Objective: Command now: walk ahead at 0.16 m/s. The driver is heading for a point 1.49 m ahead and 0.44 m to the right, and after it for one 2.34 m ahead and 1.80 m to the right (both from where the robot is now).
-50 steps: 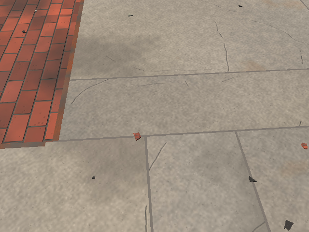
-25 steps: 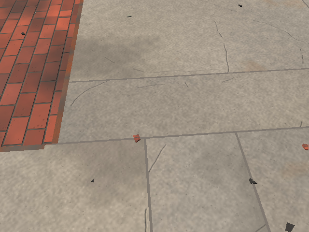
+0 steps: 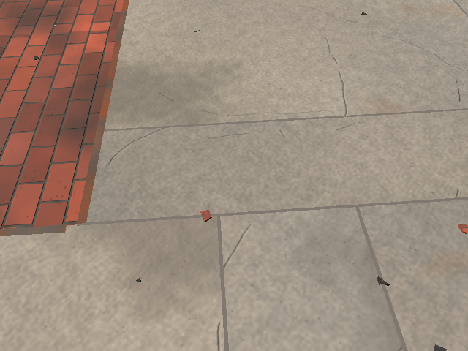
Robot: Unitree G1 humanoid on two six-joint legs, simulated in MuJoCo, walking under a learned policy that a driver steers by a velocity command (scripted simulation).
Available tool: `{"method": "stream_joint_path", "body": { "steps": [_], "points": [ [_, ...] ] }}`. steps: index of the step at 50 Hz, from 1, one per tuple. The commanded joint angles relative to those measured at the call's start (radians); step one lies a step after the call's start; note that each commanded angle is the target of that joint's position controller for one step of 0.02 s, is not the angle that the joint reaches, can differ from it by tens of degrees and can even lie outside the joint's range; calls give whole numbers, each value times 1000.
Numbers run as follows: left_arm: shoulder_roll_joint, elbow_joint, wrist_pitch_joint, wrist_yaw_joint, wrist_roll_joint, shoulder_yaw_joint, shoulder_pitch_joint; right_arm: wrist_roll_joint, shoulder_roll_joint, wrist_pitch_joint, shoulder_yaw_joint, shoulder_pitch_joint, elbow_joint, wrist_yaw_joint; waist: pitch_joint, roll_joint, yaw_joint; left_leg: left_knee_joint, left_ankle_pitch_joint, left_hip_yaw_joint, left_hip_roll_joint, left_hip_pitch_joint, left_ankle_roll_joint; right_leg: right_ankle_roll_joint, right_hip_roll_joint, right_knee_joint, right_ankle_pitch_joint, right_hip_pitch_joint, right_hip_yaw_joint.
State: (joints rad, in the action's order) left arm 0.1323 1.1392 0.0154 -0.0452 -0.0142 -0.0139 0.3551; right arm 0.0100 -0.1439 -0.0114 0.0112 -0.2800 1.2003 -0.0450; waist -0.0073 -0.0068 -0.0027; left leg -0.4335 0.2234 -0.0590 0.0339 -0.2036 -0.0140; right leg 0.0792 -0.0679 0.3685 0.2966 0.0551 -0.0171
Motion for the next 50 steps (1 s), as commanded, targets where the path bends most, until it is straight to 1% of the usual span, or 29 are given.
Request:
{"method": "stream_joint_path", "body": {
  "steps": [1, 3, 4, 7, 11, 13, 14, 15, 16, 17, 18, 19, 20, 21, 23, 25, 28, 31, 35, 38, 40, 41, 42, 43, 44, 45, 47, 48, 50],
  "points": [
    [157, 8, -11, 0, 1, 44, 149, 24, -77, 5, -15, 37, -62, 12, -169, 141, -53, -171, 205, 67, 17, -224, -39, 114, 269, -237, 471, 81, 332],
    [148, 17, -3, 3, -9, 53, 197, 34, -76, 21, -19, 110, -115, 26, -254, 121, -76, -335, 227, 88, -46, -385, -41, 183, 368, -294, 469, 67, 432],
    [147, 20, 6, 4, -15, 56, 211, 34, -79, 31, -23, 128, -133, 32, -263, 88, -71, -392, 221, 82, -68, -457, -39, 198, 382, -296, 398, 24, 437],
    [147, 11, 37, 10, -13, 61, 209, 24, -85, 62, -35, 147, -167, 49, -217, 51, -52, -400, 156, 89, -90, -507, -30, 183, 344, -266, 156, -74, 344],
    [158, 2, 60, 12, -15, 62, 208, 12, -87, 68, -45, 216, -233, 65, -180, 100, -46, -278, 97, 134, -63, -386, -36, 159, 305, -213, -85, -35, 233],
    [171, -6, 65, 16, -12, 64, 183, 3, -85, 68, -50, 175, -240, 66, -158, 117, -14, -206, 53, 163, -34, -235, -53, 135, 294, -155, -225, 39, 182],
    [177, -15, 68, 19, -5, 64, 153, -1, -85, 70, -56, 95, -220, 63, -132, 109, 31, -150, 5, 187, -2, -82, -64, 113, 276, -85, -334, 108, 143],
    [176, -18, 73, 24, -4, 61, 147, -2, -107, 73, -72, -27, -178, 56, -77, 74, 82, -106, -17, 201, 35, 101, -77, 88, 241, 49, -467, 168, 98],
    [166, -22, 81, 31, -4, 54, 147, 5, -163, 82, -96, -179, -136, 45, 8, 12, 145, -64, 29, 122, -18, 301, -106, 54, 183, 272, -488, 257, 29],
    [90, -66, 82, 41, 10, 33, 164, 27, -282, 86, -124, -345, -124, 34, 133, -191, 183, 116, 351, -349, -329, 486, -199, -6, 63, 655, -151, 470, -64],
    [119, -81, 80, 47, -7, 48, 145, 15, -274, 71, -119, -326, -110, 39, 134, -207, 146, 286, 448, -674, -429, 416, -258, 7, 6, 868, 203, 581, 21],
    [132, -105, 73, 52, -15, 54, 89, 8, -247, 66, -110, -184, -144, 42, 4, -106, 75, 269, 509, -571, -416, 296, -250, 27, 89, 941, 134, 637, 59],
    [123, -118, 76, 61, -17, 52, 33, 4, -193, 74, -95, -85, -177, 48, -65, -26, 52, 281, 393, -447, -378, 178, -233, 32, 129, 908, 39, 631, 61],
    [105, -119, 76, 64, -13, 54, 28, 5, -163, 84, -84, -40, -186, 51, -95, -10, 14, 298, 252, -335, -326, 97, -204, 29, 155, 849, -12, 581, 59],
    [89, -109, 55, 68, -26, 56, 65, 6, -111, 102, -63, -50, -172, 45, -85, -33, -30, 305, 43, -186, -259, 38, -173, 6, 170, 781, -40, 500, 44],
    [94, -121, 38, 73, -22, 62, 43, 8, -122, 114, -61, -108, -152, 38, -85, -41, -39, 309, -98, -106, -244, 60, -177, -7, 163, 756, -70, 529, 20],
    [98, -169, 24, 79, -15, 65, -91, 12, -129, 122, -58, -169, -139, 33, -119, -38, -19, 338, -179, -20, -241, 98, -172, -17, 162, 689, -147, 639, 15],
    [84, -224, 28, 85, -10, 59, -229, 13, -109, 128, -48, -189, -141, 30, -141, -44, 0, 337, -312, 79, -218, 115, -151, -17, 137, 521, -242, 655, -6],
    [69, -279, 33, 91, -8, 48, -358, 9, -118, 135, -46, -229, -132, 18, -144, -51, 28, 325, -480, 163, -233, 179, -130, 9, 106, 307, -303, 570, -88],
    [94, -287, 38, 85, -11, 60, -335, 11, -152, 133, -54, -230, -128, 6, -99, -66, 2, 188, -847, 216, -256, 297, -109, 60, 47, 241, -228, 485, -139],
    [127, -249, 42, 75, -13, 80, -188, 19, -181, 121, -63, -211, -135, -4, -5, -96, -63, -53, -1087, 245, -268, 341, -100, 106, -17, 236, -131, 343, -166],
    [152, -211, 47, 72, -16, 95, -68, 18, -196, 112, -68, -202, -144, -2, 62, -101, -108, -234, -1043, 251, -267, 311, -97, 132, -39, 185, -130, 206, -157],
    [201, -181, 50, 67, -31, 118, 54, 12, -204, 110, -71, -181, -165, 5, 121, -77, -174, -480, -836, 263, -247, 154, -83, 176, 15, 124, -105, 1, -58],
    [317, -192, 42, 56, -44, 153, 120, -15, -120, 113, -58, -222, -226, 26, 244, 136, -146, -916, -170, 271, -102, -234, -35, 332, 326, 111, -73, -321, 418],
    [320, -192, 26, 63, -13, 152, 94, -6, -156, 123, -69, -148, -266, 37, 307, 113, -125, -1089, 272, 73, 28, -430, -31, 391, 418, -57, -87, -377, 780],
    [308, -199, 23, 60, -1, 147, 15, -1, -167, 135, -71, -40, -310, 43, 152, 49, -96, -1053, 169, 7, -53, -537, -45, 344, 383, -92, -58, -267, 631],
    [216, -213, 30, 55, 1, 124, -77, 6, -157, 140, -70, -20, -314, 42, 3, -58, -21, -881, 69, 16, -123, -460, -37, 258, 310, -137, -229, -12, 441],
    [187, -214, 37, 49, 8, 113, -95, 24, -147, 121, -69, -35, -319, 40, -17, -52, 16, -821, 69, 15, -138, -395, -19, 234, 265, -148, -310, 78, 371],
    [192, -213, 57, 46, 13, 109, -75, 41, -127, 82, -67, -49, -326, 46, -8, -20, 38, -743, 77, 27, -145, -341, 12, 224, 217, -154, -409, 139, 300]
  ]
}}
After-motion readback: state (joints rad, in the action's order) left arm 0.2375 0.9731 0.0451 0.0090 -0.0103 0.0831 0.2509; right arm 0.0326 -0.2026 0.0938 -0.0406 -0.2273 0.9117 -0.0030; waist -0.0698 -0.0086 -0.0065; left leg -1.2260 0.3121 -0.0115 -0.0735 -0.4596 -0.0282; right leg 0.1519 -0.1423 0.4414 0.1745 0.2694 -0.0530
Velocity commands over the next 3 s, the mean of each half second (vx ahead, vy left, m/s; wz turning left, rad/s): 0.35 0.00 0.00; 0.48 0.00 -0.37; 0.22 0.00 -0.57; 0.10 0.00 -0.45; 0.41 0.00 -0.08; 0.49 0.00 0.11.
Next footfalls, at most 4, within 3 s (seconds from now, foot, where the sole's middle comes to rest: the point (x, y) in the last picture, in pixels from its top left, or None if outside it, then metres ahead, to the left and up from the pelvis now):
0.32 left None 0.22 0.14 -0.78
0.84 right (259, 350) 0.54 -0.02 -0.78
1.34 left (238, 260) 0.84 0.03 -0.78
1.80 right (279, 320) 0.63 -0.09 -0.78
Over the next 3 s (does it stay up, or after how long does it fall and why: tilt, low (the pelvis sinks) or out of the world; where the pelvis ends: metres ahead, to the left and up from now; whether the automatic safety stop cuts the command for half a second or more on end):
stays up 1.04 -0.33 -0.01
